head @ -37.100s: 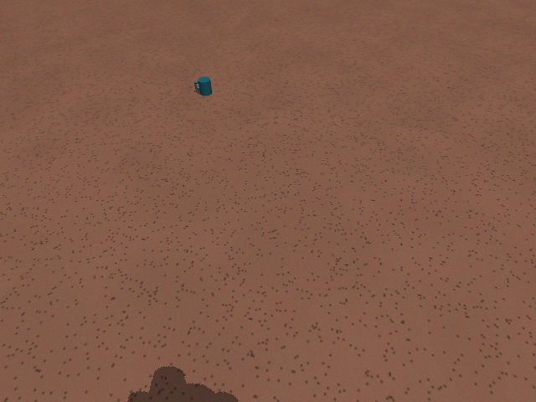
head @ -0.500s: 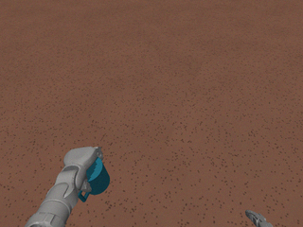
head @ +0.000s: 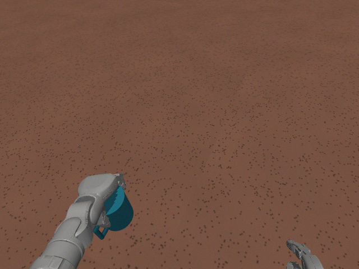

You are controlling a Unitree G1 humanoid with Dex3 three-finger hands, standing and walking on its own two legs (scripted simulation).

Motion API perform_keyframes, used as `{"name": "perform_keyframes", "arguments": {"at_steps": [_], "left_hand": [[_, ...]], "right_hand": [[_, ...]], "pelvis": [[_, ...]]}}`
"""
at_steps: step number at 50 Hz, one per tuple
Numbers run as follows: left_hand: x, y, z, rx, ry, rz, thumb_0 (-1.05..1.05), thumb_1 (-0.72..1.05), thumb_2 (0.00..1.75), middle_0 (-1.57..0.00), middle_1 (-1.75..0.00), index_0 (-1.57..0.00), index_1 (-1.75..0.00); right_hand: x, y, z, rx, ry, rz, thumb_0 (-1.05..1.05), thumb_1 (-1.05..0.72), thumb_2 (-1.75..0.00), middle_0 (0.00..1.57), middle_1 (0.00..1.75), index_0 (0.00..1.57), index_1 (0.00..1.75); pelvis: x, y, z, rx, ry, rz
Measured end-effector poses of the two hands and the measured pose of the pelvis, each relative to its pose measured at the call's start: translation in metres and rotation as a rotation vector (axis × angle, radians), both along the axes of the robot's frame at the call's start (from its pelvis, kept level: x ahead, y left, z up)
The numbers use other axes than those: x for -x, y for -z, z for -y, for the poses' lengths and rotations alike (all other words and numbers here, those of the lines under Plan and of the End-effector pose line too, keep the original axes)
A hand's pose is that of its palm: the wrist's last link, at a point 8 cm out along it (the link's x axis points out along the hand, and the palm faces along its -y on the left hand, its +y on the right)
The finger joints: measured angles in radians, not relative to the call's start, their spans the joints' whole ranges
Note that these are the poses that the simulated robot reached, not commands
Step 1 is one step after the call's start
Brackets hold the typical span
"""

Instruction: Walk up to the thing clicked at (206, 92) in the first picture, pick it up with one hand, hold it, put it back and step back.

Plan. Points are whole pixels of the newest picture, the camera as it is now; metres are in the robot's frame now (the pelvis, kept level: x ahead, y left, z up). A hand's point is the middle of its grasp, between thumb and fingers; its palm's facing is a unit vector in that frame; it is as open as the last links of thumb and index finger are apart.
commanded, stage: hold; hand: left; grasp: from above
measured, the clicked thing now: (110, 213) +0.28 +0.22 -0.10
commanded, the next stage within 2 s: crouch in 0.90 s
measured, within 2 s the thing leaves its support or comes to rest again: neither
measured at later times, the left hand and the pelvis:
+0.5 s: hand (106, 199) +0.30 +0.22 -0.03, palm faces -0.45 -0.09 -0.89, open 11.1 cm; pelvis +0.01 -0.01 +0.01, yaw +0 degrees
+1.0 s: hand (106, 193) +0.31 +0.22 -0.03, palm faces -0.46 -0.08 -0.88, open 11.1 cm; pelvis +0.02 -0.01 +0.01, yaw +0 degrees
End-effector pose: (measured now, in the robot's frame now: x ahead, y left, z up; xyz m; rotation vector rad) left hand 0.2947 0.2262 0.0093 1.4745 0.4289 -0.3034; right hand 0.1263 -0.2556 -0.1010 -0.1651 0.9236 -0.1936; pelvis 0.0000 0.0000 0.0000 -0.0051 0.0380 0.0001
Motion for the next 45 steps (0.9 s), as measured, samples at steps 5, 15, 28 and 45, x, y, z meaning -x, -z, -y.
{"name": "perform_keyframes", "arguments": {"at_steps": [5,15,28,45], "left_hand": [[0.001,-0.003,0.001,-0.002,0.007,0.002,0.0,-0.17,0.67,-0.66,-0.67,-0.57,-0.71],[-0.004,-0.013,0.002,-0.003,-0.005,0.02,0.0,-0.17,0.67,-0.66,-0.68,-0.57,-0.71],[-0.007,-0.013,0.007,0.007,0.002,-0.009,0.0,-0.18,0.69,-0.65,-0.69,-0.56,-0.72],[-0.021,-0.019,0.005,-0.002,-0.004,0.0,0.0,-0.18,0.7,-0.64,-0.7,-0.56,-0.72]], "right_hand": [[-0.005,-0.001,-0.001,-0.001,-0.006,0.011,0.01,-0.91,-0.9,0.2,0.3,0.2,0.3],[-0.017,-0.003,-0.003,-0.014,-0.013,0.027,0.01,-0.91,-0.9,0.2,0.3,0.2,0.3],[-0.034,-0.006,-0.002,-0.019,-0.017,0.029,0.01,-0.91,-0.9,0.2,0.3,0.2,0.3],[-0.037,-0.006,0.003,-0.014,0.005,0.002,0.01,-0.91,-0.9,0.2,0.3,0.2,0.3]], "pelvis": [[0.0,-0.001,0.0,-0.001,0.001,0.005],[-0.005,-0.003,0.002,-0.003,0.001,0.011],[-0.014,-0.006,0.007,-0.007,-0.004,0.012],[-0.023,-0.008,0.008,-0.007,-0.007,0.008]]}}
